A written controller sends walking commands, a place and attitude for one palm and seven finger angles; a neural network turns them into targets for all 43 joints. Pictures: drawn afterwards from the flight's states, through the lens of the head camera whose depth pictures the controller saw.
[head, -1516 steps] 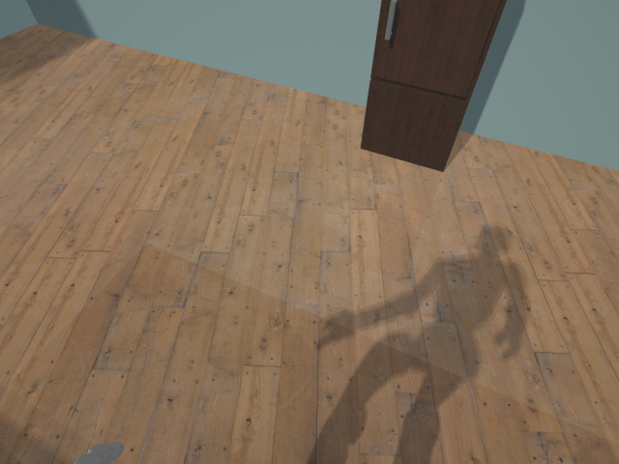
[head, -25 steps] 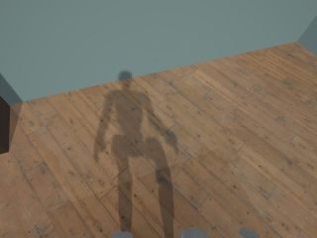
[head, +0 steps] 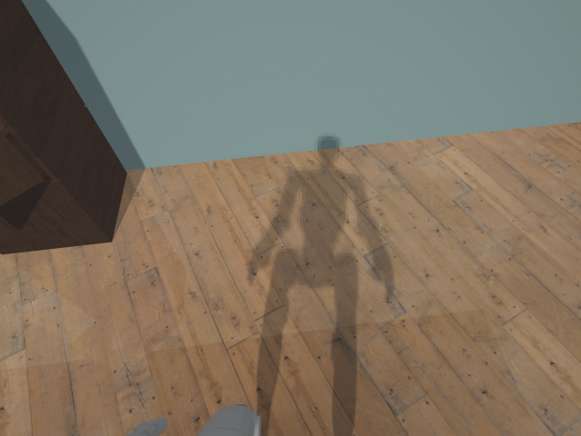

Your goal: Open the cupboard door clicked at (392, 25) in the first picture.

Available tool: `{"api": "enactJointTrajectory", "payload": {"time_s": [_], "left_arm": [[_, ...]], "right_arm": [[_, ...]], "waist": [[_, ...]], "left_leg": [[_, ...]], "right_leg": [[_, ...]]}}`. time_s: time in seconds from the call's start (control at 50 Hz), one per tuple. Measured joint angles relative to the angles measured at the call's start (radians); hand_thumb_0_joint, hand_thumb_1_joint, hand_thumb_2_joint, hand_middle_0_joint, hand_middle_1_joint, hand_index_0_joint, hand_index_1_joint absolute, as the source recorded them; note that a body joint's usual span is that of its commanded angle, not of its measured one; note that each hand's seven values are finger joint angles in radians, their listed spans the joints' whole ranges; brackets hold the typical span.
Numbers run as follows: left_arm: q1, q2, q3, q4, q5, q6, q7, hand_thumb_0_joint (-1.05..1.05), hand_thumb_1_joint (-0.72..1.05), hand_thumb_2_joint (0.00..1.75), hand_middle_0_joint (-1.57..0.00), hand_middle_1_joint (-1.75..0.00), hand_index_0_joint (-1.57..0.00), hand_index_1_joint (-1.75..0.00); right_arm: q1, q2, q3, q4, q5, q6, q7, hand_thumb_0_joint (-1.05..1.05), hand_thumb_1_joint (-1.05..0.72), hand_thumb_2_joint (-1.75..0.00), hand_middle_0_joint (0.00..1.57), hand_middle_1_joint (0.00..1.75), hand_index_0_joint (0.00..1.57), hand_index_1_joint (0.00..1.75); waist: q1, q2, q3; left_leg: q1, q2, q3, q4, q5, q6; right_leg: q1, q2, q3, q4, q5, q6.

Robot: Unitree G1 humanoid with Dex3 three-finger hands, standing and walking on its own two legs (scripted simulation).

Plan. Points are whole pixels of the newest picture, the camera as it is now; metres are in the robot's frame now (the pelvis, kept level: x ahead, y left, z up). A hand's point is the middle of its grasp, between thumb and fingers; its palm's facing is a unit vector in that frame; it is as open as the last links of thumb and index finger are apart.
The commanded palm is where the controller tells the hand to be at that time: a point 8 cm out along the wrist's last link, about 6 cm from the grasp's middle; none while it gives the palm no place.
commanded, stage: turn to face it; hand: left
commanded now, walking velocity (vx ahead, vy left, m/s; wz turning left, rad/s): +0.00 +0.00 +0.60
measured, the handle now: out of the picture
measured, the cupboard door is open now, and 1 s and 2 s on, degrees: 40 40 40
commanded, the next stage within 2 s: take the last steps up to it in 1.26 s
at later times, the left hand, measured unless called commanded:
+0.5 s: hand out of the picture +0.04 +0.25 -0.16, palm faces +0.31 -0.90 -0.29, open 7.4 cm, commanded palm none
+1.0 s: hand out of the picture -0.06 +0.19 -0.19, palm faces +0.61 -0.75 -0.24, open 7.4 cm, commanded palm none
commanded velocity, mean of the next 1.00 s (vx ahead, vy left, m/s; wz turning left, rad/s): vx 0.00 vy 0.00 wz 0.55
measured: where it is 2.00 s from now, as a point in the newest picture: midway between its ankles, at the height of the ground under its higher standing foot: outside the picture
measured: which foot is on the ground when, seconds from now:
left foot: up 0.00-0.16, down 0.18-0.56, up 0.58-0.90, down 0.92-1.00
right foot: down 0.00-0.18, up 0.20-0.54, down 0.56-0.92, up 0.94-1.00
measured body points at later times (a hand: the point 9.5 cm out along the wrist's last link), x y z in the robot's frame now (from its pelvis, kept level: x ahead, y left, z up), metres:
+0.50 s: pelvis +0.01 +0.00 -0.01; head +0.06 +0.02 +0.44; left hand +0.03 +0.30 -0.14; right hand +0.17 -0.22 -0.15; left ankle +0.00 +0.13 -0.74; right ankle +0.05 -0.14 -0.71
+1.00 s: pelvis +0.02 +0.00 -0.02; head +0.05 +0.04 +0.43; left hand -0.10 +0.23 -0.17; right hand +0.27 -0.15 -0.14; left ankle -0.04 +0.09 -0.74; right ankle +0.06 -0.14 -0.70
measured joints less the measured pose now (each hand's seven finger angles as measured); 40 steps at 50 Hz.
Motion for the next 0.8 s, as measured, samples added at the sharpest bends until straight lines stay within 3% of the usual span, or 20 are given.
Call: {"api": "enactJointTrajectory", "payload": {"time_s": [0.12,0.16,0.18,0.22,0.28,0.34,0.42,0.54,0.58,0.62,0.68,0.72,0.8], "left_arm": [[0.034,0.016,0.01,0.02,0.006,-0.001,-0.007,0.01,0.9,0.9,-0.2,-0.3,-0.21,-0.3],[0.05,0.034,0.019,0.028,0.003,0.003,-0.01,0.01,0.9,0.9,-0.21,-0.3,-0.21,-0.3],[0.063,0.041,0.024,0.03,-0.001,0.007,-0.012,0.01,0.9,0.9,-0.21,-0.3,-0.21,-0.3],[0.054,0.069,0.033,0.044,-0.004,0.031,-0.012,0.01,0.9,0.9,-0.2,-0.3,-0.21,-0.3],[0.023,0.093,0.046,0.06,-0.003,0.059,-0.004,0.01,0.91,0.9,-0.2,-0.3,-0.2,-0.3],[-0.004,0.101,0.051,0.049,-0.002,0.057,-0.01,0.01,0.91,0.9,-0.2,-0.3,-0.2,-0.3],[-0.026,0.099,0.048,0.019,-0.003,0.048,-0.014,0.01,0.91,0.9,-0.2,-0.3,-0.2,-0.3],[-0.05,0.084,0.036,-0.018,-0.008,0.028,-0.015,0.01,0.91,0.9,-0.2,-0.3,-0.2,-0.3],[-0.045,0.074,0.031,-0.028,-0.003,0.009,-0.011,0.01,0.91,0.9,-0.2,-0.3,-0.2,-0.3],[-0.042,0.048,0.019,-0.028,0.002,0.004,-0.006,0.01,0.91,0.9,-0.2,-0.3,-0.2,-0.3],[-0.021,0.02,0.008,-0.022,0.001,0.007,-0.002,0.01,0.91,0.9,-0.2,-0.3,-0.2,-0.3],[-0.009,0.01,0.005,-0.014,0.003,0.008,-0.001,0.01,0.9,0.9,-0.2,-0.3,-0.2,-0.3],[0.007,0.005,0.002,-0.002,0.006,0.003,-0.005,0.01,0.9,0.9,-0.2,-0.3,-0.21,-0.3]], "right_arm": [[-0.045,0.013,0.015,-0.01,0.004,-0.007,0.003,0.01,-0.91,-0.9,0.2,0.3,0.2,0.3],[-0.058,0.016,0.02,-0.024,0.003,-0.018,0.004,0.01,-0.91,-0.9,0.2,0.3,0.2,0.3],[-0.059,0.012,0.022,-0.036,0.001,-0.028,0.005,0.01,-0.91,-0.9,0.2,0.3,0.2,0.3],[-0.069,0.021,0.022,-0.052,-0.003,-0.046,0.001,0.01,-0.91,-0.9,0.2,0.3,0.2,0.3],[-0.057,0.03,0.031,-0.065,-0.006,-0.058,-0.016,0.01,-0.91,-0.9,0.2,0.3,0.2,0.3],[-0.04,0.033,0.038,-0.059,-0.008,-0.057,-0.025,0.01,-0.91,-0.9,0.2,0.3,0.2,0.3],[-0.018,0.037,0.042,-0.045,-0.01,-0.051,-0.022,0.01,-0.91,-0.9,0.2,0.3,0.2,0.3],[0.009,0.036,0.028,-0.032,-0.009,-0.033,-0.017,0.01,-0.9,-0.9,0.2,0.3,0.2,0.3],[0.015,0.029,0.018,-0.029,-0.002,-0.025,-0.015,0.01,-0.9,-0.9,0.2,0.3,0.2,0.3],[0.013,0.012,0.006,-0.021,-0.001,-0.014,-0.013,0.01,-0.91,-0.9,0.2,0.3,0.2,0.3],[0.01,-0.002,-0.003,-0.009,-0.004,-0.002,-0.005,0.01,-0.91,-0.9,0.2,0.3,0.2,0.3],[0.01,0.0,-0.003,-0.006,-0.002,0.0,0.0,0.01,-0.91,-0.9,0.2,0.3,0.2,0.3],[0.003,0.011,0.006,-0.002,0.001,-0.001,0.005,0.01,-0.91,-0.9,0.2,0.3,0.2,0.3]], "waist": [[0.034,-0.04,0.016],[0.04,-0.052,0.013],[0.041,-0.049,0.004],[0.043,-0.068,0.009],[0.048,-0.066,0.006],[0.052,-0.05,-0.001],[0.047,-0.024,-0.012],[0.023,0.014,-0.021],[0.024,0.021,-0.025],[0.014,0.039,-0.015],[0.007,0.037,-0.01],[0.001,0.019,-0.008],[0.009,-0.02,-0.002]], "left_leg": [[0.107,0.009,0.053,-0.279,-0.005,0.015],[0.161,0.001,0.072,-0.403,0.067,0.029],[0.186,0.002,0.069,-0.467,0.152,0.057],[0.16,-0.014,0.057,-0.426,0.157,0.103],[0.156,-0.023,0.023,-0.429,0.133,0.106],[0.175,-0.031,-0.01,-0.49,0.172,0.097],[0.187,-0.032,-0.054,-0.54,0.207,0.092],[0.152,-0.036,-0.131,-0.499,0.197,0.056],[0.111,-0.048,-0.143,-0.416,0.126,0.044],[0.046,-0.057,-0.12,-0.212,-0.012,0.042],[-0.023,-0.042,-0.056,0.044,-0.014,0.028],[-0.023,-0.022,-0.021,0.064,-0.003,0.016],[0.042,0.004,0.028,-0.108,-0.019,0.007]], "right_leg": [[0.006,-0.04,-0.078,0.046,-0.04,0.016],[-0.009,-0.058,-0.101,0.1,-0.072,0.029],[-0.032,-0.064,-0.111,0.153,-0.094,0.038],[-0.112,-0.062,-0.04,0.344,-0.212,0.065],[-0.222,-0.018,0.065,0.56,-0.229,0.083],[-0.282,-0.002,0.118,0.614,-0.151,0.093],[-0.283,0.012,0.146,0.512,-0.12,0.098],[-0.148,0.06,0.137,0.183,-0.061,0.085],[-0.108,0.062,0.125,0.085,0.013,0.046],[-0.098,0.05,0.093,0.105,-0.004,0.017],[-0.057,0.025,0.055,0.066,-0.009,0.012],[-0.032,0.006,0.03,0.035,0.0,0.014],[-0.007,-0.03,-0.023,0.017,-0.003,0.02]]}}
